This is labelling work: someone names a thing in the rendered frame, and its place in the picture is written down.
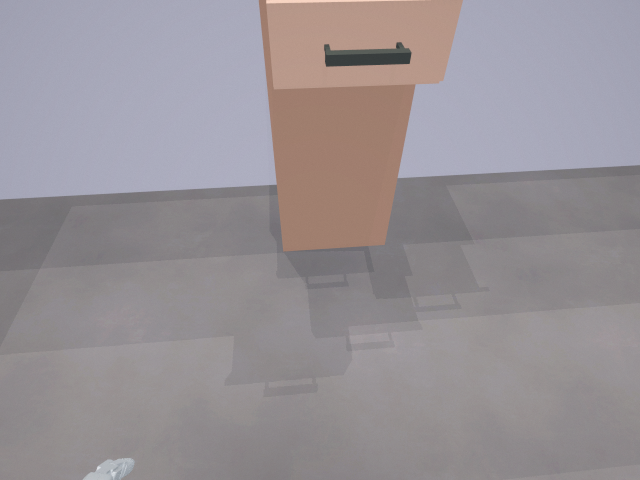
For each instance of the handle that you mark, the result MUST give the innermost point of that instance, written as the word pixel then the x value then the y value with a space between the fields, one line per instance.
pixel 401 55

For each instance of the robot left hand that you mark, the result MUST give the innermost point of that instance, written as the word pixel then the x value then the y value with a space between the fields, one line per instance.
pixel 112 470

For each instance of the drawer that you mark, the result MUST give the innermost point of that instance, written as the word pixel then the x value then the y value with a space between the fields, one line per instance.
pixel 298 30

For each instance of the cabinet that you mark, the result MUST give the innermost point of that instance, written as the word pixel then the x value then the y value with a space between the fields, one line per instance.
pixel 337 154

